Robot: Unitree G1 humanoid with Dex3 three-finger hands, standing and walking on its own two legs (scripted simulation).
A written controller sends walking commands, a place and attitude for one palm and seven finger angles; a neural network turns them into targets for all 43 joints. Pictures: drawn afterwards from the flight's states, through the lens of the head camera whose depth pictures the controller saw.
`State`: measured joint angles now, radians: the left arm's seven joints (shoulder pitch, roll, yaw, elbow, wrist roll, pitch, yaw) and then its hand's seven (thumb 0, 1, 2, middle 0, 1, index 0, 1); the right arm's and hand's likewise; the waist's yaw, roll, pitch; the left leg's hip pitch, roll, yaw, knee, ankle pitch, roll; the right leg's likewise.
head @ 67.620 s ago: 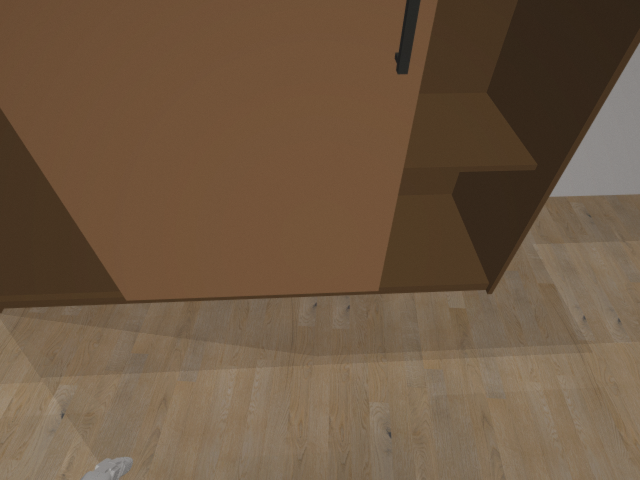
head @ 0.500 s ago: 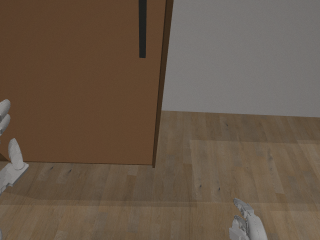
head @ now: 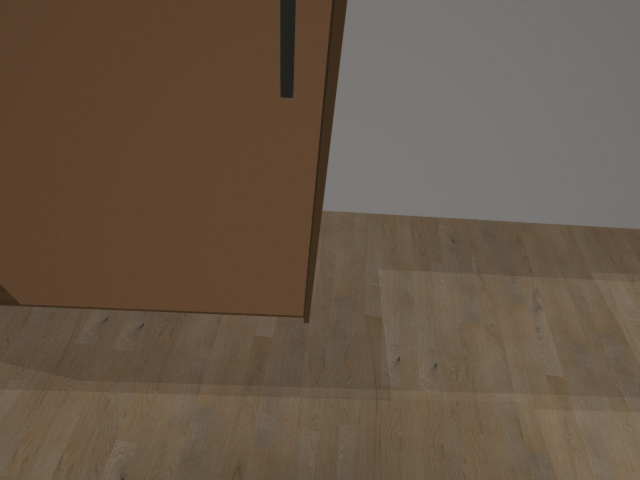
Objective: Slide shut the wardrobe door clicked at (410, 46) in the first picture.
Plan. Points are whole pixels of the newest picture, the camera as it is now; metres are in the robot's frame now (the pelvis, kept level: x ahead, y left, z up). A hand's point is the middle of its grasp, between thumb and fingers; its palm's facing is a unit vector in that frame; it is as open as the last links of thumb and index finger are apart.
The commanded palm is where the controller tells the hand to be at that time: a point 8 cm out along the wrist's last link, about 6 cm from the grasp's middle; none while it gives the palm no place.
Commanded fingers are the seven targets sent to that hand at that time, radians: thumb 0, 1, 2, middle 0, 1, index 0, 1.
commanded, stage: let the arm hang, fingers relaxed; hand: left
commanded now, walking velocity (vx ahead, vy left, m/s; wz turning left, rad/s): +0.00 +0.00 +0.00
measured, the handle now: (288, 25) +0.67 +0.10 +0.23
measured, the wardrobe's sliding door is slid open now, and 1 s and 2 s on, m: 0.00 0.00 0.00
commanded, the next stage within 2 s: look to check the result in 0.74 s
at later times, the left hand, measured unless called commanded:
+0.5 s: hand out of the picture +0.07 +0.22 -0.15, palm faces -0.01 -0.96 -0.29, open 7.4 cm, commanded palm none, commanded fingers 0.00 0.90 0.90 -0.20 -0.30 -0.20 -0.30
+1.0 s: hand out of the picture +0.12 +0.21 -0.15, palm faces -0.02 -0.95 -0.31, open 7.4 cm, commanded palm none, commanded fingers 0.00 0.90 0.90 -0.20 -0.30 -0.20 -0.30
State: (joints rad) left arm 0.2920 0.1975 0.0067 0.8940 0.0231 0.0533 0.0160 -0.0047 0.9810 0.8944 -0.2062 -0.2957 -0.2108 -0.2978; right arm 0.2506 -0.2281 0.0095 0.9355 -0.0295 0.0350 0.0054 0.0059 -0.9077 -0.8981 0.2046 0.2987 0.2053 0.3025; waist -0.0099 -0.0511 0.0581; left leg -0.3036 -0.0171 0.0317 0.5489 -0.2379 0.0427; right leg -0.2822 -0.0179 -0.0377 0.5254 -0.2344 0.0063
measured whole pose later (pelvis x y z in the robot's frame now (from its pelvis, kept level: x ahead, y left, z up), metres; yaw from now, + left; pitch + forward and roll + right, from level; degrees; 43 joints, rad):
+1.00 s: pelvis +0.04 -0.02 +0.02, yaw +0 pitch -1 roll +0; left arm 0.10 0.29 0.02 1.13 0.01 -0.01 0.01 0.00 0.90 0.90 -0.20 -0.30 -0.21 -0.30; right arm 0.11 -0.31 -0.01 1.11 -0.02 0.00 -0.01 0.00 -0.91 -0.90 0.21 0.30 0.21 0.30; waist -0.01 0.01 0.05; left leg -0.12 0.00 0.03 0.33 -0.19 0.01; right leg -0.11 0.00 -0.04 0.33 -0.20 -0.02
